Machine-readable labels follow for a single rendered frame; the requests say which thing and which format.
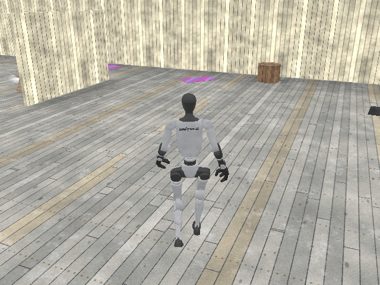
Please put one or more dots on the right robot hand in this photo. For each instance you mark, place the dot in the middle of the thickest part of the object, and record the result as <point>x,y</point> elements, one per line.
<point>224,173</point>

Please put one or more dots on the robot torso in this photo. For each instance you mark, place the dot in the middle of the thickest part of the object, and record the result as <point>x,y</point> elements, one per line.
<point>189,143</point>

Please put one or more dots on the robot left upper arm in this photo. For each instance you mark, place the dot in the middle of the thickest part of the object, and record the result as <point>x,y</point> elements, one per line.
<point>171,124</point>

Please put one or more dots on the right robot forearm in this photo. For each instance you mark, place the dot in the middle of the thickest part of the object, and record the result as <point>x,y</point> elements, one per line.
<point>220,159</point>

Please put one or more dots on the left robot hand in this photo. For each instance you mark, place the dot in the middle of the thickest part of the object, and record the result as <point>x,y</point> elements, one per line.
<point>158,163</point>

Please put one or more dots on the robot right upper arm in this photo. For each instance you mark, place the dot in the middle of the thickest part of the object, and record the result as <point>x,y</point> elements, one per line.
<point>207,124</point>

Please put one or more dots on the left robot forearm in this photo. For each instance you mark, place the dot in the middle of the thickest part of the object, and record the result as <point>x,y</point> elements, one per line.
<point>160,154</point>

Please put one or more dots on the right robot thigh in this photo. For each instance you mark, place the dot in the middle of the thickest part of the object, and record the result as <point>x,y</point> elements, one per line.
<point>203,176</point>

